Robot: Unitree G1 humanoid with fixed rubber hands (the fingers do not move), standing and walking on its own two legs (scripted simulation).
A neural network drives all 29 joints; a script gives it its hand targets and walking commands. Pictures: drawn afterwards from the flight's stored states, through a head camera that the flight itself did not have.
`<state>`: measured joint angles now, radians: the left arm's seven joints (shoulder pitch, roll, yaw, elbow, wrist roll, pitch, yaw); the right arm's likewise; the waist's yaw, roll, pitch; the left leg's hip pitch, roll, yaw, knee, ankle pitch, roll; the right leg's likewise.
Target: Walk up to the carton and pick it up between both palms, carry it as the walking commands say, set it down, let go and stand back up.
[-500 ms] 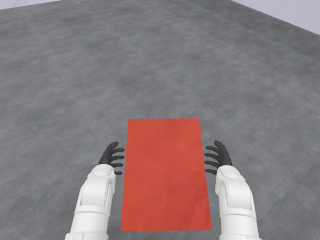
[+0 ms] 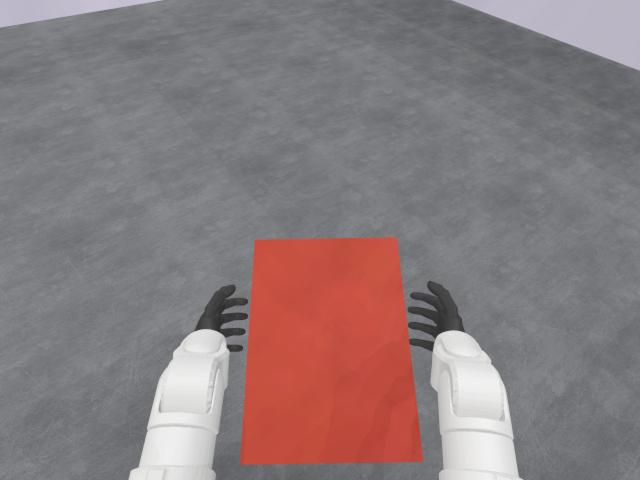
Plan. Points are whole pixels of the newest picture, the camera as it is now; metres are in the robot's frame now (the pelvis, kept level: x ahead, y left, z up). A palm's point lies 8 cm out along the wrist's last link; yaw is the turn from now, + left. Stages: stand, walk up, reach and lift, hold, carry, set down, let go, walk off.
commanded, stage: carry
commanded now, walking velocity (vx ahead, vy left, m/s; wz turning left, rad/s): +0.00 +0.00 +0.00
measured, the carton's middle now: (327, 347) +0.32 -0.01 -0.07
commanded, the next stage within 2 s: none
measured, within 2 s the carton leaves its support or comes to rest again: neither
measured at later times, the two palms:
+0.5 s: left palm (217, 344) +0.27 +0.13 +0.03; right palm (456, 344) +0.28 -0.17 +0.04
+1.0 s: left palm (215, 324) +0.29 +0.13 +0.05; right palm (454, 317) +0.30 -0.17 +0.06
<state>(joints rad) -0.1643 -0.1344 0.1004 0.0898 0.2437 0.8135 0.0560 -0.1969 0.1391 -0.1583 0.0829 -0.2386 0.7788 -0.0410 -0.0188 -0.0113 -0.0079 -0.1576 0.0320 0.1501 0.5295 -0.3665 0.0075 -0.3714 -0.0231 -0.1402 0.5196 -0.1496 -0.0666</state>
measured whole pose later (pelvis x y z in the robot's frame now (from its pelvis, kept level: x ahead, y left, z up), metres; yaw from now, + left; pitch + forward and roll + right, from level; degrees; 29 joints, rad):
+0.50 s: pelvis +0.00 -0.01 +0.00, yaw +0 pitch +0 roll +1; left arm -0.16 -0.13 0.10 0.09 0.24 0.81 0.06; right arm -0.19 0.14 -0.15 0.08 -0.23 0.78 -0.05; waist -0.02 -0.01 -0.01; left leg -0.17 0.04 0.14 0.52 -0.35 -0.01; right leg -0.38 -0.02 -0.15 0.51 -0.14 -0.08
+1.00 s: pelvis +0.02 -0.02 +0.00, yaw +1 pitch +1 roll +0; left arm -0.12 -0.13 0.08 -0.04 0.15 0.90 0.11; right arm -0.17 0.14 -0.12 -0.04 -0.17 0.87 -0.10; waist -0.02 0.02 -0.06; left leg -0.14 0.06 0.12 0.51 -0.39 -0.01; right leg -0.35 0.00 -0.17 0.52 -0.19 -0.08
